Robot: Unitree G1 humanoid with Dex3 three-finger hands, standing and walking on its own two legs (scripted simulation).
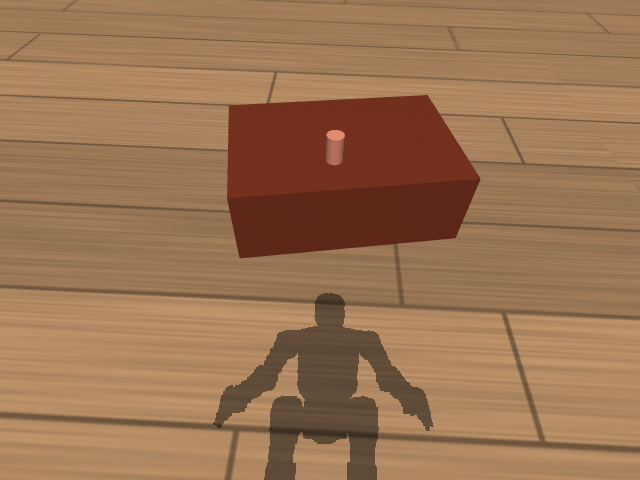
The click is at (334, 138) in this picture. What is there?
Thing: squat round
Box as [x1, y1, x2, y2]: [325, 130, 344, 164]
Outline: 331,130 326,134 325,159 330,164 338,164 342,161 344,134 339,130
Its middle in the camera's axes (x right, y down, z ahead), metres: +0.06 -0.36 +1.47
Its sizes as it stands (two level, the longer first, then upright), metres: 0.067 0.067 0.110
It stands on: a support 0.33 m high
